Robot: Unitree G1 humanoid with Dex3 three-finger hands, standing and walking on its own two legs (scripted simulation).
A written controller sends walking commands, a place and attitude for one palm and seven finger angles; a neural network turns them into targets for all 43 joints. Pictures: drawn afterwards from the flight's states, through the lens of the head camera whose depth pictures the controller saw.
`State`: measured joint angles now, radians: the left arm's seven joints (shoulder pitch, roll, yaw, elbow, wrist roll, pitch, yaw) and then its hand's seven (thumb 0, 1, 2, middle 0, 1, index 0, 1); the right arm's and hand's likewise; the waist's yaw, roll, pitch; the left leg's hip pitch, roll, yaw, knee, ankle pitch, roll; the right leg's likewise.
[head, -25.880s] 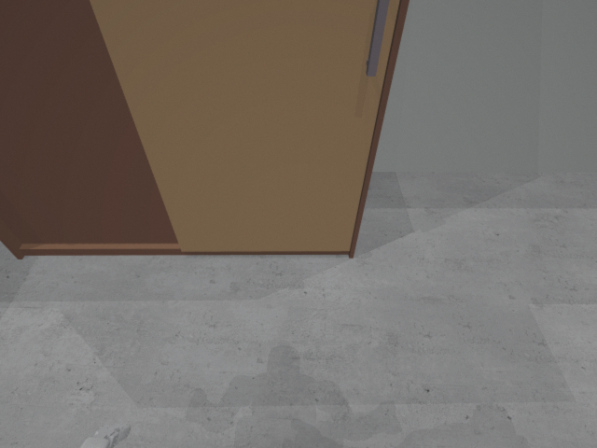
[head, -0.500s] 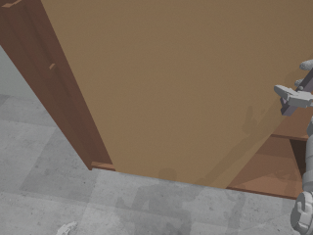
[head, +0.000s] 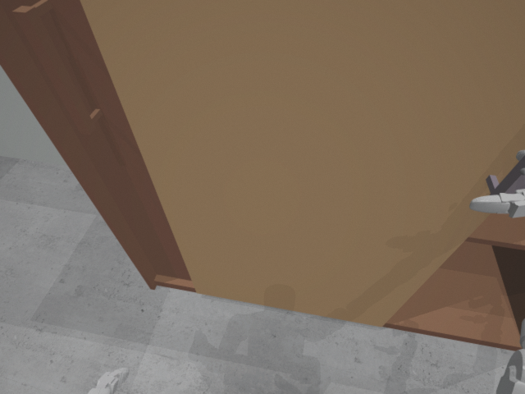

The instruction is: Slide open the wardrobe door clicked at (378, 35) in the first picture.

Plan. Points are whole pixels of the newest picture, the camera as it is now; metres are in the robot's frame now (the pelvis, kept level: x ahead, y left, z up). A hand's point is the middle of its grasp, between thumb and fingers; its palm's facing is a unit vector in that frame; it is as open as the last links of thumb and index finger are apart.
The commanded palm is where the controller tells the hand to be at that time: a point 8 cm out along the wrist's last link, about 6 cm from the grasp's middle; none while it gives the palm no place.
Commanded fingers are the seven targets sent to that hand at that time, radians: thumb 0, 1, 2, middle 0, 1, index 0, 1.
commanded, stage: slip the hand off the handle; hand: right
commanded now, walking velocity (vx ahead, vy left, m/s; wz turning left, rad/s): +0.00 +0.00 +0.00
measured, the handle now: out of the picture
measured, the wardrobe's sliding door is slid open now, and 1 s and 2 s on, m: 0.49 0.49 0.49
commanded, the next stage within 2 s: draw the hand back to the body in 1.46 s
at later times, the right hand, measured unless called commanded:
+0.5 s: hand out of the picture +0.41 -0.39 +0.16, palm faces +0.48 +0.84 -0.25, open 14.6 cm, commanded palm +0.35 -0.42 +0.16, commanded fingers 0.00 0.55 -0.20 0.25 1.15 0.25 1.15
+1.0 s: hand out of the picture +0.31 -0.39 +0.16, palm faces +0.50 +0.83 -0.22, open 14.6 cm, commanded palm +0.26 -0.41 +0.16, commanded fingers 0.00 0.55 -0.20 0.25 1.15 0.25 1.15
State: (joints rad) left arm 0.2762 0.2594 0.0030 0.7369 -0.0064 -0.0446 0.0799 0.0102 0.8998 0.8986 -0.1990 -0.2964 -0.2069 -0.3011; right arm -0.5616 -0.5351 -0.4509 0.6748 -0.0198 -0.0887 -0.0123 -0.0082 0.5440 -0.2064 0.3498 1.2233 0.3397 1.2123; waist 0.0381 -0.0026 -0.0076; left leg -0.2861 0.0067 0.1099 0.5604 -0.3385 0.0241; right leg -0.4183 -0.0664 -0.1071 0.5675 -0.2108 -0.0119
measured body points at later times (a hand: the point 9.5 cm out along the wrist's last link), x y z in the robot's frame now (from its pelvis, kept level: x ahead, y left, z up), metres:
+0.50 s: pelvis -0.01 -0.01 -0.01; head +0.05 -0.02 +0.44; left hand +0.04 +0.29 -0.12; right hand +0.38 -0.43 +0.17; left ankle -0.03 +0.10 -0.73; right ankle +0.05 -0.12 -0.73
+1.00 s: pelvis -0.01 -0.02 +0.00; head +0.01 -0.03 +0.45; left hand +0.15 +0.23 -0.09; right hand +0.27 -0.43 +0.17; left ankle -0.03 +0.10 -0.73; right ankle +0.05 -0.12 -0.73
